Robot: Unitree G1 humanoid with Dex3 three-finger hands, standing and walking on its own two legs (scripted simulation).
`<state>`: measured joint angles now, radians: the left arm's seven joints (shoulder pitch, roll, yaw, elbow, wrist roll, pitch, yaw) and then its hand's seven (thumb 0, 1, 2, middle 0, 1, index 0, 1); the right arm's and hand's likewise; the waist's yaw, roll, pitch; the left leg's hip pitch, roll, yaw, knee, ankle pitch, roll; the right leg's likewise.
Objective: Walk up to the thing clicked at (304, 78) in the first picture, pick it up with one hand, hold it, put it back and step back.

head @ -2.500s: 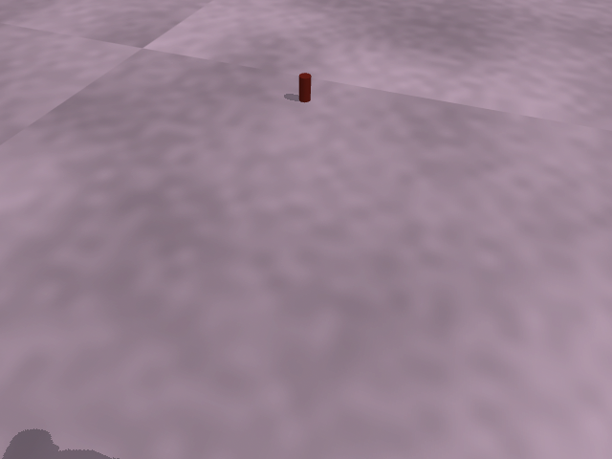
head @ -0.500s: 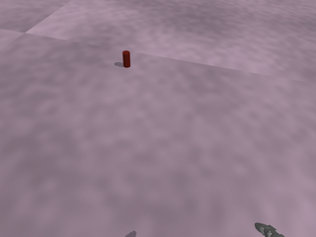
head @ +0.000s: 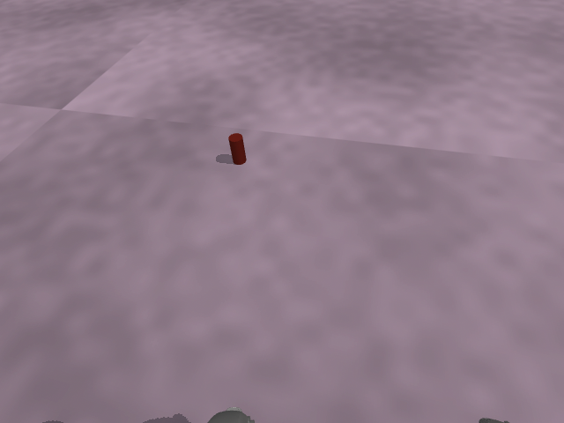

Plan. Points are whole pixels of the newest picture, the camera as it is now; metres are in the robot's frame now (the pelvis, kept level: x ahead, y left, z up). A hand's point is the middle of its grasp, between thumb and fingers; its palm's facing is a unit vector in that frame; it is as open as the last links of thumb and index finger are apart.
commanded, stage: walk up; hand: left
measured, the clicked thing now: (237, 149) +1.56 +0.28 -0.70
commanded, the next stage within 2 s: none
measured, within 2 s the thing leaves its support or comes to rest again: neither
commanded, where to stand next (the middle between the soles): +1.22 +0.09 m, yaw -1 degrees
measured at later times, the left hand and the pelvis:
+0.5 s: hand (132, 311) +0.36 +0.31 -0.14, palm faces -0.06 -0.94 -0.34, open 7.4 cm; pelvis +0.29 +0.03 +0.00, yaw +0 degrees
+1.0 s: hand (171, 222) +0.57 +0.27 -0.13, palm faces +0.01 -0.92 -0.38, open 7.4 cm; pelvis +0.53 +0.00 +0.00, yaw +1 degrees
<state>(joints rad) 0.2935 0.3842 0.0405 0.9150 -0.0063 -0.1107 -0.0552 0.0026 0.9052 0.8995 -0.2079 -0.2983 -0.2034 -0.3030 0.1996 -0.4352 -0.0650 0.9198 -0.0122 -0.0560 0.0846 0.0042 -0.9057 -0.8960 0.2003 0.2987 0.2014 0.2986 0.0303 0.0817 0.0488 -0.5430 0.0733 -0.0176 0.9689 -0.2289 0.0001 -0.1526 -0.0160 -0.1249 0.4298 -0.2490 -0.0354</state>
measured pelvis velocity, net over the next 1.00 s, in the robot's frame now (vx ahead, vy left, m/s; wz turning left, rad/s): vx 0.53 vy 0.00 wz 0.02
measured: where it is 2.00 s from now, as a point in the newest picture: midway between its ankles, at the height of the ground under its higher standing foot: (283, 253)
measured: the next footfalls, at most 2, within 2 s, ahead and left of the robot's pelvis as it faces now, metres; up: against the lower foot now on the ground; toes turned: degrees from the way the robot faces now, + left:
left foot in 0.20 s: +0.31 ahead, +0.14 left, +0.00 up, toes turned +6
right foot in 0.66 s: +0.55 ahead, -0.12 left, +0.00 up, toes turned -5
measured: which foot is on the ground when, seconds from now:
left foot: up 0.00-0.18, down 0.20-0.70, up 0.72-1.00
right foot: down 0.00-0.24, up 0.26-0.64, down 0.66-1.00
